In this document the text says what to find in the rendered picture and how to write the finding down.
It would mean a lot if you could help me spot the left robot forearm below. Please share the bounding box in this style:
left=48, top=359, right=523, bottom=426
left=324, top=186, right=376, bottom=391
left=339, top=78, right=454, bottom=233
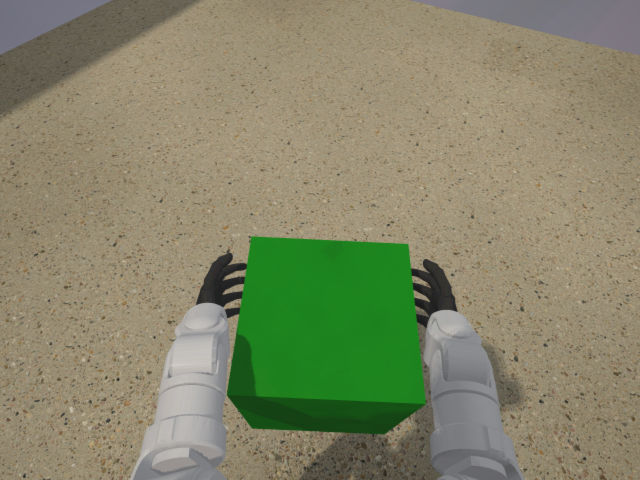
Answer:
left=130, top=303, right=230, bottom=480

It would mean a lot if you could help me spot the robot right hand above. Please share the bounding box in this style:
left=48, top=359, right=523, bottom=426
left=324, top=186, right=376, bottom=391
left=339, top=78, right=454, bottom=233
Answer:
left=411, top=259, right=458, bottom=328

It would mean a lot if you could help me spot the right robot forearm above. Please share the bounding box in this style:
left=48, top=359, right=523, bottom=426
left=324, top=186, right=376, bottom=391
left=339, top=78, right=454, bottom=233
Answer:
left=423, top=310, right=525, bottom=480

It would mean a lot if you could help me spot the robot left hand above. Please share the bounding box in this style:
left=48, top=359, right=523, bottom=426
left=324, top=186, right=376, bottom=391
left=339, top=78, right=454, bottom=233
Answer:
left=196, top=253, right=247, bottom=318

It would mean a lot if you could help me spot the carton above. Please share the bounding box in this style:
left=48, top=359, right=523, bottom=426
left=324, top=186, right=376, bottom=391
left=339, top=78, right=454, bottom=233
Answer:
left=227, top=236, right=426, bottom=434

